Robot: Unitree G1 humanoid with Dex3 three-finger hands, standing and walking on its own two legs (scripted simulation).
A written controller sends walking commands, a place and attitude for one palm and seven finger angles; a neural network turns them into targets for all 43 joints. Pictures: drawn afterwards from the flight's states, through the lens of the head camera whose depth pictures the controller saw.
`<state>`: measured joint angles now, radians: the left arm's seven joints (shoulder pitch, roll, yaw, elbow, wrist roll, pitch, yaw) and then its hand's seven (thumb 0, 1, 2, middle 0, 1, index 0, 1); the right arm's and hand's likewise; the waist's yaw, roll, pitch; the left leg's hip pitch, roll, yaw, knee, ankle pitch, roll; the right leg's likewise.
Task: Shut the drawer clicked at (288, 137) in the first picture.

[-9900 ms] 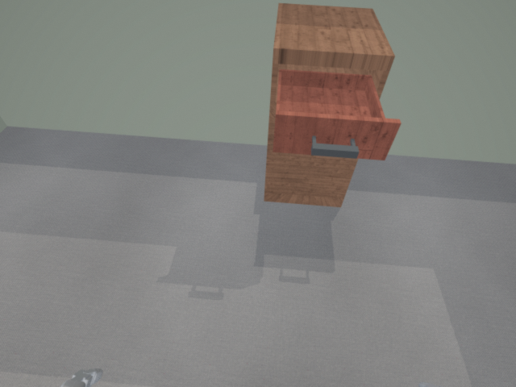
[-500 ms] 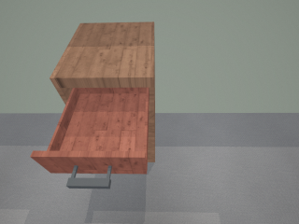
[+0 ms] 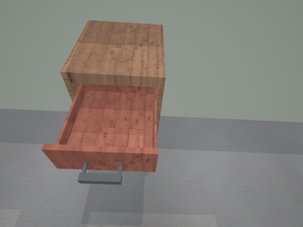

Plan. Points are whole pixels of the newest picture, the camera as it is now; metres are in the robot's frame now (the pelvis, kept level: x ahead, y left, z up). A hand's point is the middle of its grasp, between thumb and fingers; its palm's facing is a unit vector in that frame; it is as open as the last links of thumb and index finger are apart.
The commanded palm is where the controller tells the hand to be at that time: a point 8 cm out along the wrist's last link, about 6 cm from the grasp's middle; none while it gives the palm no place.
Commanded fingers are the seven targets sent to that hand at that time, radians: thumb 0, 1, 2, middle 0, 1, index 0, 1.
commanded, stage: raise the hand and make a fist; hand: left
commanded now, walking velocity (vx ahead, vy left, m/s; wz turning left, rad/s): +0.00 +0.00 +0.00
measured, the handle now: (102, 171) +0.29 +0.17 -0.10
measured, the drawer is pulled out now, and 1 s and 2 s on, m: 0.30 0.30 0.30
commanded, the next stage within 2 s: bring the fist close to the handle in 1.94 s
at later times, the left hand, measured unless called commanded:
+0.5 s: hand out of the picture +0.10 +0.15 -0.08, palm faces +0.13 -0.99 +0.00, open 5.8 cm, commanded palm +0.09 +0.21 -0.05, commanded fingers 0.00 0.90 0.90 -0.68 -0.82 -0.68 -0.82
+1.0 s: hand (86, 224) +0.14 +0.16 -0.02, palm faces +0.16 -0.99 -0.06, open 3.4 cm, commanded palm +0.08 +0.20 -0.02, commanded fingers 0.00 0.90 0.90 -1.18 -1.36 -1.18 -1.36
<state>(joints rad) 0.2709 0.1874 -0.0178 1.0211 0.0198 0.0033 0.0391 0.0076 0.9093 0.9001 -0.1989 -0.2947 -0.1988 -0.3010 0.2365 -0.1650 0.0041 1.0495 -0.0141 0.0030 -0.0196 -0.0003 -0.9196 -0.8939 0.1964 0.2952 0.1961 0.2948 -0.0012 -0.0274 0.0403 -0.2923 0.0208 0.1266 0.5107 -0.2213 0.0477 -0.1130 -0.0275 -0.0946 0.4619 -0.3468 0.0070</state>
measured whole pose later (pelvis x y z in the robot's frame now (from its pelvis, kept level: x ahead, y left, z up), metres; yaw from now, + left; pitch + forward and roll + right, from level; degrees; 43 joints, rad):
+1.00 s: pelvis +0.00 -0.02 -0.08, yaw +4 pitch +15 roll -1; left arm 0.79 0.16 0.07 -0.24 -0.23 -0.49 -0.16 0.02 0.90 0.90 -0.98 -1.15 -0.98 -1.16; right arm 0.26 -0.21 -0.06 0.56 0.04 -0.15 -0.03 0.01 -0.91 -0.89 0.20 0.30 0.20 0.30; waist 0.00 0.03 -0.15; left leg -0.90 0.03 0.03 1.11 -0.47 0.03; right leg -0.78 0.03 -0.12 1.10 -0.58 -0.06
